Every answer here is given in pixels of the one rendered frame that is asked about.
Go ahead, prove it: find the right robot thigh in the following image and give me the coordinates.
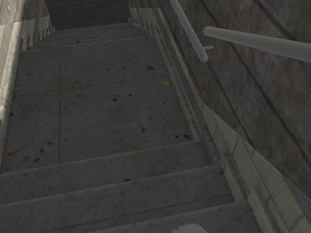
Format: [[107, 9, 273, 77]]
[[172, 223, 207, 233]]

